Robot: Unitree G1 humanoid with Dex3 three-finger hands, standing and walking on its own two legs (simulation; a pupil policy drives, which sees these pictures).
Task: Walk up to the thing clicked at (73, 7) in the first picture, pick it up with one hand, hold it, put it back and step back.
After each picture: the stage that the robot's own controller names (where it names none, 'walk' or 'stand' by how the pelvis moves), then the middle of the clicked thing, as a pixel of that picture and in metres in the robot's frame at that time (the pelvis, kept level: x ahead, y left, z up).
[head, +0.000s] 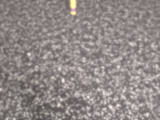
stand; (72, 5) +2.08 +0.19 -0.66
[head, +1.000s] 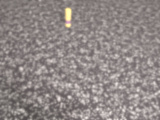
walk; (68, 17) +1.94 +0.20 -0.65
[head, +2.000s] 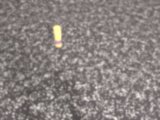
walk; (57, 36) +1.30 +0.24 -0.65
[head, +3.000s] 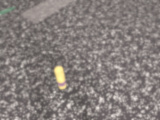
walk; (60, 78) +0.80 +0.22 -0.63
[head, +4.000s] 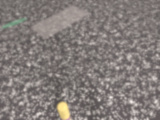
walk; (64, 113) +0.49 +0.22 -0.64
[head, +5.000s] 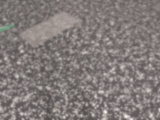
stand; out of the picture +0.37 +0.20 -0.65
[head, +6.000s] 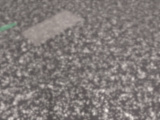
stand; out of the picture +0.38 +0.20 -0.66
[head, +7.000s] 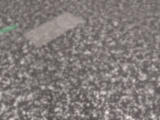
stand; out of the picture +0.37 +0.21 -0.66
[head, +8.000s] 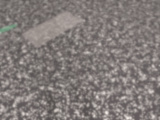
stand; out of the picture +0.36 +0.21 -0.66
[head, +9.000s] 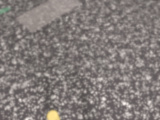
go down; out of the picture +0.38 +0.21 -0.64
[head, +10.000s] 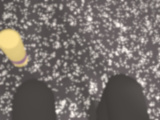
go down; (15, 51) +0.45 +0.24 -0.23
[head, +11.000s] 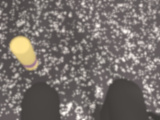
close in; (26, 56) +0.45 +0.23 -0.26
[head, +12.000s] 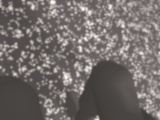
close in; out of the picture +0.44 +0.27 -0.16
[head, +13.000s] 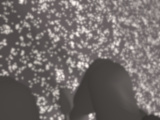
close; out of the picture +0.43 +0.28 -0.16
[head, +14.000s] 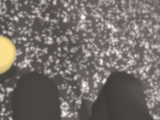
lift; out of the picture +0.35 +0.26 -0.10
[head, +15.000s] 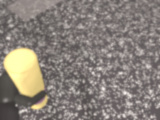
lift; (31, 84) +0.32 +0.18 +0.05
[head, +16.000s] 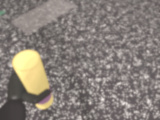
hold; (37, 84) +0.33 +0.17 +0.04
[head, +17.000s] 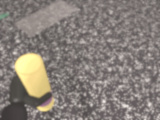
hold; (38, 86) +0.32 +0.17 +0.04
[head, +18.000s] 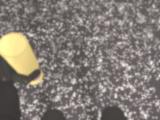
crouch; (26, 64) +0.40 +0.19 -0.02
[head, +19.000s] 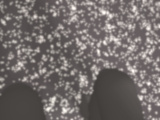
lower; out of the picture +0.49 +0.26 -0.08
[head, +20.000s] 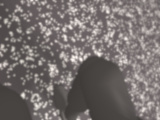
lower; out of the picture +0.46 +0.29 -0.17
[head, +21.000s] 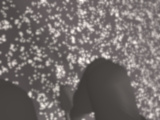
lower; out of the picture +0.45 +0.28 -0.16
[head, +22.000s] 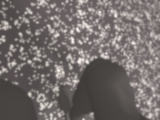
lower; out of the picture +0.44 +0.28 -0.17
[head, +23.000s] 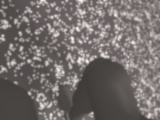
lower; out of the picture +0.44 +0.28 -0.17
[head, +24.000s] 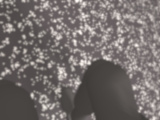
open; out of the picture +0.44 +0.26 -0.17
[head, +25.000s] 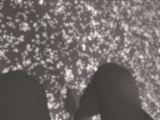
stand; out of the picture +0.44 +0.26 -0.18
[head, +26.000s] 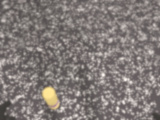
stand; (51, 99) +0.41 +0.19 -0.50
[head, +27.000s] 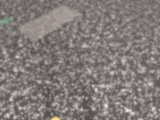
stand; out of the picture +0.38 +0.19 -0.60
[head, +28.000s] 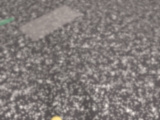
stand; out of the picture +0.39 +0.18 -0.60
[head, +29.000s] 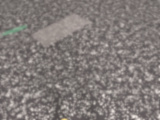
stand; out of the picture +0.41 +0.17 -0.65
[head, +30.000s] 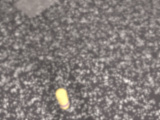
walk; (63, 99) +0.47 +0.16 -0.63
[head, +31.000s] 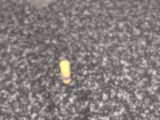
walk; (65, 72) +0.74 +0.16 -0.62
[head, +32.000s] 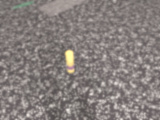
stand; (70, 62) +1.03 +0.20 -0.64
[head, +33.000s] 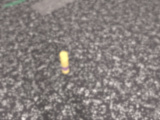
stand; (64, 62) +1.00 +0.21 -0.66
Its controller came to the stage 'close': yes
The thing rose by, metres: 0.70
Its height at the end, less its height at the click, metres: +0.00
